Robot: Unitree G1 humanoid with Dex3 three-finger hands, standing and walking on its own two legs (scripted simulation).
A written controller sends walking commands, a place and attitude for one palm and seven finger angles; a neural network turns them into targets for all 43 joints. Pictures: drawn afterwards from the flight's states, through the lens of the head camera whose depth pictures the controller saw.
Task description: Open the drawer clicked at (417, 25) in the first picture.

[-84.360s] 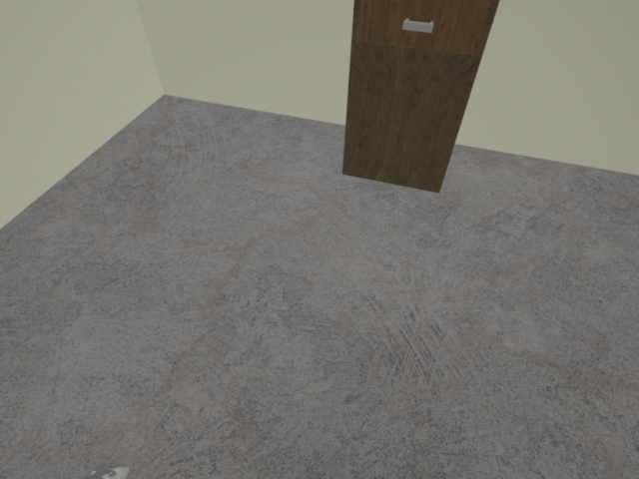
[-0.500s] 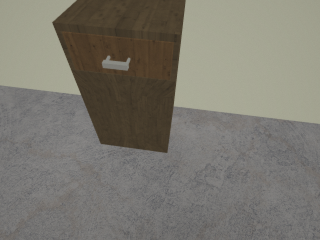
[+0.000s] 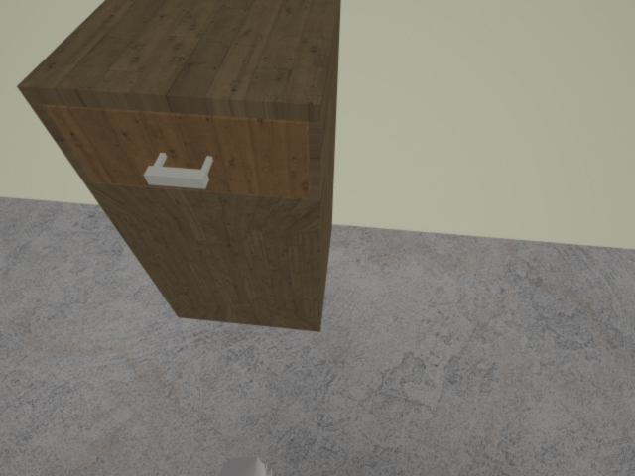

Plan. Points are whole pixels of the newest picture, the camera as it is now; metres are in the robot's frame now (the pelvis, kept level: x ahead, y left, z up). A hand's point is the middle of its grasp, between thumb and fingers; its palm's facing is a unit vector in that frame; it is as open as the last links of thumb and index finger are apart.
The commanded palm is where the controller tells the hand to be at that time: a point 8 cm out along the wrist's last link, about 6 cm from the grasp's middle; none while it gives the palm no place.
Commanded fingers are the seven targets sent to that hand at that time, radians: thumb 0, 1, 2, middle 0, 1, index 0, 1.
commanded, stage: come to a stop and stand still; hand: left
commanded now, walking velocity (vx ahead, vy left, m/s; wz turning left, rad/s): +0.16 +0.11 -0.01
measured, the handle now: (181, 168) +0.60 +0.27 -0.01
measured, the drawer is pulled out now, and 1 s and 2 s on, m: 0.00 0.00 0.00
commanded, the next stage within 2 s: look again from close up in 1.68 s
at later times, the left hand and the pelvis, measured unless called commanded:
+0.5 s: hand (175, 474) +0.14 +0.21 -0.16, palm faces +0.00 -0.94 -0.35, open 7.4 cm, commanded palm none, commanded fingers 0.00 0.90 0.90 -0.20 -0.30 -0.20 -0.30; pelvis +0.08 -0.01 -0.01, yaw -2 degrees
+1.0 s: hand out of the picture +0.08 +0.19 -0.17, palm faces +0.05 -0.98 -0.19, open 7.3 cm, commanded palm none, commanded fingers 0.00 0.90 0.90 -0.20 -0.30 -0.20 -0.30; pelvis +0.06 +0.01 +0.00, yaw -1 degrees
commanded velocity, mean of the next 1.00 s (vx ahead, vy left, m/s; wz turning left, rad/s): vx -0.11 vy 0.03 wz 0.00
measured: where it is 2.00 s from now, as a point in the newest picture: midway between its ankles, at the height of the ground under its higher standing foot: outside the picture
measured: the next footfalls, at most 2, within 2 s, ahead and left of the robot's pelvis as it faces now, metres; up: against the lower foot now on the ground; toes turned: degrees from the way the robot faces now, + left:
left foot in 0.18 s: +0.15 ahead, +0.17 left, +0.00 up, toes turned +3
left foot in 0.86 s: +0.07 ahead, +0.15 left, +0.00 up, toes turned +1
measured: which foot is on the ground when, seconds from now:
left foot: up 0.00-0.16, down 0.18-0.44, up 0.46-0.84, down 0.86-1.00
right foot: down 0.00-1.00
